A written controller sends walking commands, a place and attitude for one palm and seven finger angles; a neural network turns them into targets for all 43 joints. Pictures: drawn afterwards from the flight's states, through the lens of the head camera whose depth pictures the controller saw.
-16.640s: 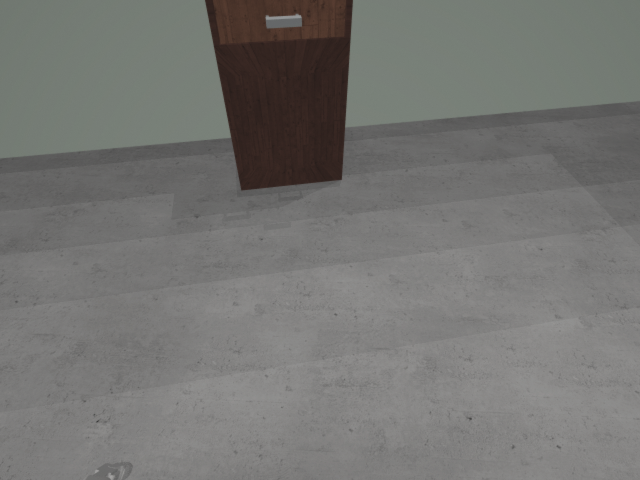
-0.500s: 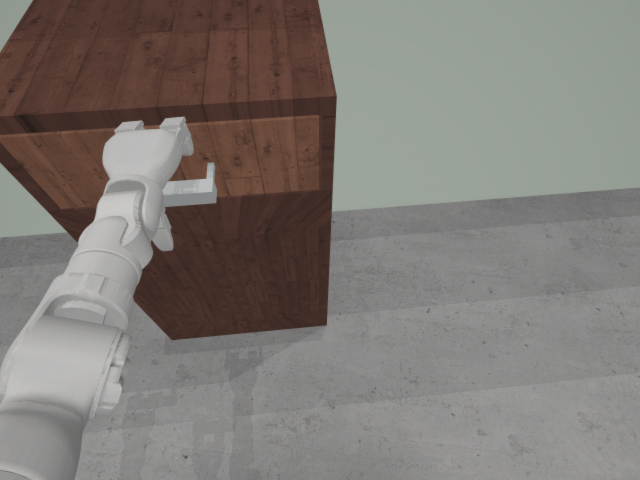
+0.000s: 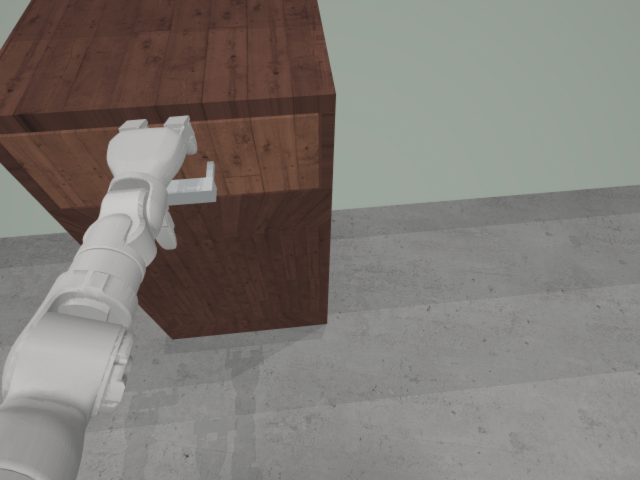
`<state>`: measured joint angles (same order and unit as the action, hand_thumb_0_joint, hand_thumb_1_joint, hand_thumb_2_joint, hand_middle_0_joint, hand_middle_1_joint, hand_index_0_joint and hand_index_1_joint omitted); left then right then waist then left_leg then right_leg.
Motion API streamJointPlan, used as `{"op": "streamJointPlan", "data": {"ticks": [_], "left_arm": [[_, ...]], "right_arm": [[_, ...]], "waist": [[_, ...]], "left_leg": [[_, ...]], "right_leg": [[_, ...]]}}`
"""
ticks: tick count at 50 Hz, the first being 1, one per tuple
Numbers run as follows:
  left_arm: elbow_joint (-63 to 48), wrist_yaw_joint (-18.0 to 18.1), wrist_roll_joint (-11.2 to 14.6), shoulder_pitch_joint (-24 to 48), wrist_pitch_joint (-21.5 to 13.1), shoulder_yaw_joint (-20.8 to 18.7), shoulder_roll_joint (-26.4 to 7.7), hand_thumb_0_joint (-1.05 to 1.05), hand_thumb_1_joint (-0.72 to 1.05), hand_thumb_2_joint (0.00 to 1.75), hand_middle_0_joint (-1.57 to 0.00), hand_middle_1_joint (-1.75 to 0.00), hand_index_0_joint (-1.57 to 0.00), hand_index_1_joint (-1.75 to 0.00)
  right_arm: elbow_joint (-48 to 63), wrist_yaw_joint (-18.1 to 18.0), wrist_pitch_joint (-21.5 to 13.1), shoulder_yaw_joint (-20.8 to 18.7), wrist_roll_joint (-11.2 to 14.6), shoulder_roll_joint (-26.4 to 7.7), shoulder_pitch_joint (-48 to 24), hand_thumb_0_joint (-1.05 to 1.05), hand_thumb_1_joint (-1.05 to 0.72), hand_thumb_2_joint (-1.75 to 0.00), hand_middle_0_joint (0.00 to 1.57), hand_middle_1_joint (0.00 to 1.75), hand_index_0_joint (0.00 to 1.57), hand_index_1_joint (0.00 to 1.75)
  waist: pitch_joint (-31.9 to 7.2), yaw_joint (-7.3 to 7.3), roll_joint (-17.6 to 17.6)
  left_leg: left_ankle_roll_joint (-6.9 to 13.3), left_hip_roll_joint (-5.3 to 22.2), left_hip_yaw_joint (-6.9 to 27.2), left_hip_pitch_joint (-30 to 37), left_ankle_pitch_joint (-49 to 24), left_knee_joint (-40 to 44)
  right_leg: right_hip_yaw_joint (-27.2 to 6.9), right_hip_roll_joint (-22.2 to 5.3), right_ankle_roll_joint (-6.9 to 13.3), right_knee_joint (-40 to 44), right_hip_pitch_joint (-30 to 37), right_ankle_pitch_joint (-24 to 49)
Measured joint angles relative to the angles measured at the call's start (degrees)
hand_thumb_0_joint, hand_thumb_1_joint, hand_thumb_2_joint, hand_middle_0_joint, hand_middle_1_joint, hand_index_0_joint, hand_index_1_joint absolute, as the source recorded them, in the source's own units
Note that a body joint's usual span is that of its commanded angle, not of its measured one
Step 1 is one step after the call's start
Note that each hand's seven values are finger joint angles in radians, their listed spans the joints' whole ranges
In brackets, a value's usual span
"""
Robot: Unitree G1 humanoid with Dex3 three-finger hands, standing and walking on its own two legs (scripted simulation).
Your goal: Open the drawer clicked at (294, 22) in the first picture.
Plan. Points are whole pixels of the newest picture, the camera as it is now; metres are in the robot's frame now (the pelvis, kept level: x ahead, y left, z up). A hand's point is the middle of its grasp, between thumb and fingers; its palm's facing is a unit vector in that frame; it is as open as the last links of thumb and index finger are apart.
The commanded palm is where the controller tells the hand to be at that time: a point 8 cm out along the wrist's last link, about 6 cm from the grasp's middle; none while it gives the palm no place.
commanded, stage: re-aim the fingers above the handle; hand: left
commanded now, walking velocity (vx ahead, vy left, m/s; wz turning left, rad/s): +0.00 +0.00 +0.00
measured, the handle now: (176, 181) +0.55 +0.20 +0.01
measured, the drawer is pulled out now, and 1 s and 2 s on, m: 0.00 0.00 0.00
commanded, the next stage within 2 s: lower the fingers behind the handle in 0.10 s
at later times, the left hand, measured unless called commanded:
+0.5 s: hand (171, 196) +0.48 +0.18 +0.05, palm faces -0.05 -0.02 -1.00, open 13.8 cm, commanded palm +0.47 +0.19 +0.10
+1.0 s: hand (177, 204) +0.50 +0.18 +0.02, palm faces -0.03 -0.01 -1.00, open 13.8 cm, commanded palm +0.47 +0.19 +0.07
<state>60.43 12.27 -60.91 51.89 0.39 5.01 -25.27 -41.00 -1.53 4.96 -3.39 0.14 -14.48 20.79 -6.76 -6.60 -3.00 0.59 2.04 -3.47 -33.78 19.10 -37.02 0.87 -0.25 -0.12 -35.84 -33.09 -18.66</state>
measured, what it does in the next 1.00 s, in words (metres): stands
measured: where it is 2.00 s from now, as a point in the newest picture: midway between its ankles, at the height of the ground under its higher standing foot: outside the picture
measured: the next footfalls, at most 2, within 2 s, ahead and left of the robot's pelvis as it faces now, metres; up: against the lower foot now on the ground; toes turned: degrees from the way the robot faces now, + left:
none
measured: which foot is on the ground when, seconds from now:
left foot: down 0.00-1.00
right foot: down 0.00-1.00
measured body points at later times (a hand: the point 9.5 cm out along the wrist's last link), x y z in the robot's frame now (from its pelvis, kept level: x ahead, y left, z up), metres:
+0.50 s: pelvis -0.01 +0.00 +0.00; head +0.08 -0.01 +0.44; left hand +0.48 +0.18 +0.10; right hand +0.02 -0.28 -0.13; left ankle -0.02 +0.11 -0.72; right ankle -0.03 -0.12 -0.72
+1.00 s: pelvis -0.01 +0.00 -0.01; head +0.10 +0.00 +0.42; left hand +0.49 +0.18 +0.07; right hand -0.02 -0.27 -0.14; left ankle -0.02 +0.11 -0.72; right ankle -0.03 -0.12 -0.72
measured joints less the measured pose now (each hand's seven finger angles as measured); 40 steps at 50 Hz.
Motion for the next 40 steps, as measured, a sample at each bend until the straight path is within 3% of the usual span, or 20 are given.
{"op": "streamJointPlan", "data": {"ticks": [5, 13, 19, 24, 34, 40], "left_arm": [[-1.3, 1.4, -0.5, -0.8, -0.8, -0.7, 0.4, 0.0, -0.49, 0.3, -0.32, -1.2, -0.32, -1.2], [-0.1, 1.6, -0.3, -0.8, 1.9, 0.1, 0.5, 0.0, -0.49, 0.3, -0.32, -1.2, -0.32, -1.2], [0.6, 0.8, -0.1, -0.8, 0.5, 1.2, 1.1, 0.0, -0.49, 0.3, -0.32, -1.2, -0.32, -1.2], [1.5, 2.7, -1.2, -0.5, -1.1, 0.1, 1.2, 0.0, -0.49, 0.3, -0.32, -1.2, -0.32, -1.2], [3.6, 4.9, -1.6, 0.2, 0.9, -0.7, 0.2, 0.0, -0.49, 0.3, -0.32, -1.2, -0.32, -1.2], [3.6, 4.3, -1.5, -0.2, -0.6, -0.9, 0.4, 0.0, -0.49, 0.3, -0.32, -1.2, -0.32, -1.2]], "right_arm": [[-0.4, 0.2, 0.0, -0.3, -0.3, -0.1, 0.2, 0.0, -0.9, -0.9, 0.21, 0.3, 0.21, 0.3], [-0.4, 0.4, 0.1, -0.3, 0.0, -0.2, -0.4, 0.01, -0.9, -0.9, 0.21, 0.3, 0.21, 0.3], [-0.2, 0.1, -0.2, -0.1, 0.1, -0.2, -0.8, 0.0, -0.9, -0.9, 0.21, 0.3, 0.21, 0.3], [0.1, -0.2, -0.8, 0.0, -0.2, -0.2, -1.3, 0.0, -0.9, -0.9, 0.21, 0.3, 0.21, 0.3], [-0.7, 0.1, -1.4, -0.4, -0.6, -0.1, -0.3, 0.0, -0.9, -0.9, 0.21, 0.3, 0.21, 0.3], [-1.4, -0.1, -1.4, -0.4, -0.7, 0.0, 0.6, 0.0, -0.9, -0.9, 0.21, 0.3, 0.21, 0.3]], "waist": [[-0.3, 0.17, 0.0], [-0.2, 0.29, -0.2], [0.0, 0.31, 0.1], [0.1, -0.08, 0.4], [-0.2, -0.64, 0.2], [-0.4, -1.04, 0.3]], "left_leg": [[0.0, 0.0, 0.0, -0.2, 0.1, -0.3], [0.0, 0.0, -0.1, 0.5, -0.2, 0.2], [-0.1, -0.1, 0.2, 0.4, -0.3, 0.1], [-0.1, 0.0, 0.2, -1.3, -0.2, -1.0], [-0.1, 0.3, 0.2, -4.2, 0.4, -2.8], [-0.1, 0.4, 0.3, -5.0, 0.8, -3.5]], "right_leg": [[-0.1, 0.0, 0.0, -0.3, -0.2, -0.1], [-0.1, 0.0, 0.0, 0.1, 0.4, 0.2], [0.2, -0.1, 0.1, -0.1, 0.4, 0.1], [0.2, 0.0, 0.2, -1.4, -1.3, -0.1], [0.1, 0.3, 0.2, -2.7, -4.1, -0.4], [0.1, 0.3, 0.1, -3.2, -4.8, -0.6]]}}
